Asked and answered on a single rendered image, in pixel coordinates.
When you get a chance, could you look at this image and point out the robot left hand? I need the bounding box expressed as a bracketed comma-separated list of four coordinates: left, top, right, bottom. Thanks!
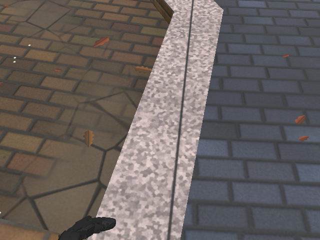
[58, 215, 116, 240]

